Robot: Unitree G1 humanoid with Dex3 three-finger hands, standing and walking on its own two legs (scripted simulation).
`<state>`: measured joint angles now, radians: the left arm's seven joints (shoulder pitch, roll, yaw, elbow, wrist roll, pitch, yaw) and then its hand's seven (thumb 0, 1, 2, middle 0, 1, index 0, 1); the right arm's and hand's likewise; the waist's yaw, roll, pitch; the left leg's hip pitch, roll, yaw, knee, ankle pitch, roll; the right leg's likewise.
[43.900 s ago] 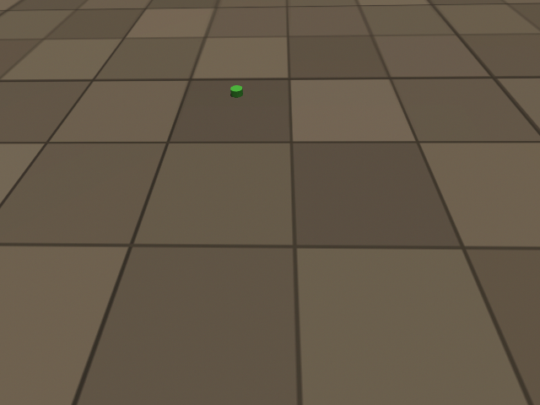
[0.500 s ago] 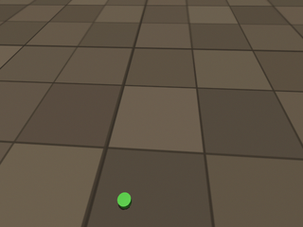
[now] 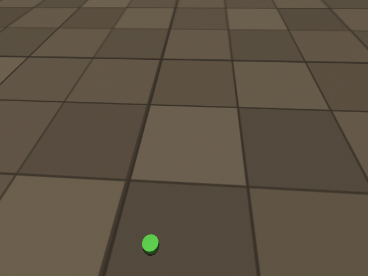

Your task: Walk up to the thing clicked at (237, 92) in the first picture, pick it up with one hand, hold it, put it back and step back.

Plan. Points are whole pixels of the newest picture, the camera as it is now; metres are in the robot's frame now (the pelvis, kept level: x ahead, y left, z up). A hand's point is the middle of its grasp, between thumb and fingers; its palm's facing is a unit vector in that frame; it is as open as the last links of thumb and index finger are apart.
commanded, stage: stand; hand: left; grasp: from above
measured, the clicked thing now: (150, 244) +0.43 +0.20 -0.76
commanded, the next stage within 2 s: step back in 0.06 s
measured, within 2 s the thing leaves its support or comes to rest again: neither
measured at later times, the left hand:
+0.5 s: hand out of the picture +0.01 +0.25 -0.16, palm faces -0.03 -0.90 -0.44, open 7.4 cm
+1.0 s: hand out of the picture -0.12 +0.27 -0.17, palm faces +0.00 -0.92 -0.39, open 7.4 cm
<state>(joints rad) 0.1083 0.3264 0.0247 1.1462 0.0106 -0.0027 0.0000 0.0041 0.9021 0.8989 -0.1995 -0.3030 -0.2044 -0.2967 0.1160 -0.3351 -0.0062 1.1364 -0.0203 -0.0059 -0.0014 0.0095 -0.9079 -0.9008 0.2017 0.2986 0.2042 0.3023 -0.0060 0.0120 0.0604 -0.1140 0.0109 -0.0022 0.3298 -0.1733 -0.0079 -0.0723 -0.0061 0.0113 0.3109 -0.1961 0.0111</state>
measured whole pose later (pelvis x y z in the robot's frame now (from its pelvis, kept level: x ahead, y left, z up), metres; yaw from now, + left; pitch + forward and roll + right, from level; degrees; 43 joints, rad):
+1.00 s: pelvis -0.21 +0.00 -0.02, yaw +0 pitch -2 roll -1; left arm 0.18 0.39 0.08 0.85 0.01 0.05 0.02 0.01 0.90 0.90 -0.20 -0.30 -0.20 -0.30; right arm 0.13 -0.37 -0.04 0.86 -0.03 0.05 0.00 0.01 -0.90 -0.90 0.20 0.30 0.21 0.30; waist 0.00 -0.01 0.18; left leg -0.29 0.01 0.01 0.62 -0.29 0.04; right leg -0.37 0.08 0.10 0.97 -0.51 0.02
